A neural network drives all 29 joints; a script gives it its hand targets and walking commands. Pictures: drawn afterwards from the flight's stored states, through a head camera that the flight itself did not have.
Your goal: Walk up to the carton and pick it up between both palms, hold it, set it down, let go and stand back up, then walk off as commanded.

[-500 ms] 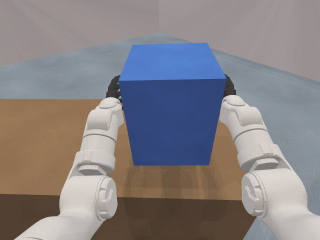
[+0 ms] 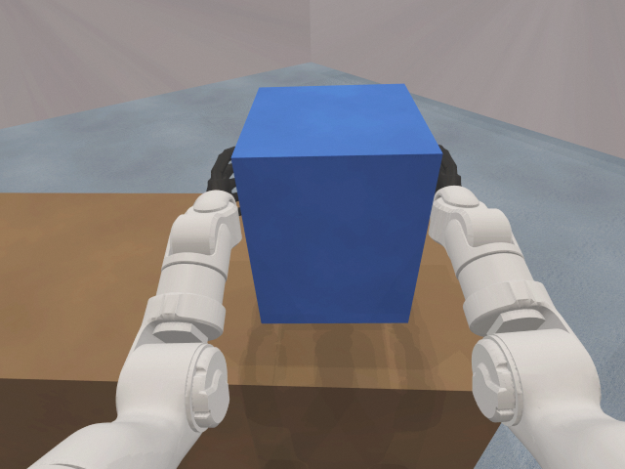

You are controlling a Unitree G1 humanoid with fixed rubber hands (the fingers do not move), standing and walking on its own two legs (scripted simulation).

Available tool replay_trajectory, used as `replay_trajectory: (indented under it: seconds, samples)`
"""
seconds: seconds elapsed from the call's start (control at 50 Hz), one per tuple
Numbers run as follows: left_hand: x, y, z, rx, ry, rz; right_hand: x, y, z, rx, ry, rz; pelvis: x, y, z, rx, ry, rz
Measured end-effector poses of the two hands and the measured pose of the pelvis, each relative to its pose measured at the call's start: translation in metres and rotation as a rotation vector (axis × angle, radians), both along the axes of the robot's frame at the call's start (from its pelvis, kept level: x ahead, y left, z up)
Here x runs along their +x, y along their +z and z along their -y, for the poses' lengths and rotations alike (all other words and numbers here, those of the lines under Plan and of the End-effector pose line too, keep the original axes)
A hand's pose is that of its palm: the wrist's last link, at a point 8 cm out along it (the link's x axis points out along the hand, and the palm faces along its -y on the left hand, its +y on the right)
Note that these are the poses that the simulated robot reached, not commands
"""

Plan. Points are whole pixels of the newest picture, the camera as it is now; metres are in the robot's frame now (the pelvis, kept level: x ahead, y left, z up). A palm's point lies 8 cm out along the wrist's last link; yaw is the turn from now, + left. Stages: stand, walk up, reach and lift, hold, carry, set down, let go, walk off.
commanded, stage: hold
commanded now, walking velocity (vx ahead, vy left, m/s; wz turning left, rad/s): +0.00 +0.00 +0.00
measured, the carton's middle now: (332, 203) +0.40 +0.02 +0.19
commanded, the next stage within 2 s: set down in 0.30 s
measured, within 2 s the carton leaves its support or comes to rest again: neither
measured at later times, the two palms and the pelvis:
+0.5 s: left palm (218, 203) +0.37 +0.17 +0.21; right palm (443, 195) +0.39 -0.12 +0.22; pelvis +0.00 +0.00 +0.00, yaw +0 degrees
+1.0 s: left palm (224, 213) +0.40 +0.17 +0.17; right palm (428, 196) +0.43 -0.12 +0.19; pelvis +0.02 +0.00 +0.00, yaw +0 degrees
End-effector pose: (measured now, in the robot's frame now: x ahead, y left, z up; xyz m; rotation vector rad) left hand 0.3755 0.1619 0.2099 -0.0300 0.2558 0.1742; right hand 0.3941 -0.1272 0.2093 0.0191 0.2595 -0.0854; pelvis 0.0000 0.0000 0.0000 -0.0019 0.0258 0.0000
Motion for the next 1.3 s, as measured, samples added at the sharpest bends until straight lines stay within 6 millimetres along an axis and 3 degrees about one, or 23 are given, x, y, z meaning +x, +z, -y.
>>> replay_trajectory:
  seconds: [0.46, 0.66, 0.84, 1.04, 1.3]
  samples:
    - [-0.005, 0.002, -0.004, -0.003, 0.007, 0.01, -0.003, 0.006, -0.004, -0.032, 0.017, 0.013, 0.001, 0.001, 0.0, 0.0, 0.0, 0.014]
    - [0.001, 0.004, -0.006, 0.037, 0.0, 0.037, 0.004, 0.003, -0.005, 0.028, 0.009, 0.039, 0.004, 0.002, 0.0, 0.0, 0.001, 0.013]
    - [0.017, -0.013, -0.009, 0.041, 0.006, 0.033, 0.021, -0.015, -0.009, 0.037, 0.016, 0.043, 0.011, 0.003, 0.002, 0.003, 0.001, 0.005]
    - [0.03, -0.039, -0.011, 0.03, 0.022, 0.02, 0.041, -0.022, -0.012, 0.006, 0.03, 0.041, 0.026, 0.004, 0.001, 0.002, 0.002, -0.008]
    - [0.028, -0.047, -0.015, 0.017, 0.042, 0.012, 0.045, -0.025, -0.017, -0.014, 0.053, 0.041, 0.031, 0.005, -0.002, -0.002, 0.002, 0.012]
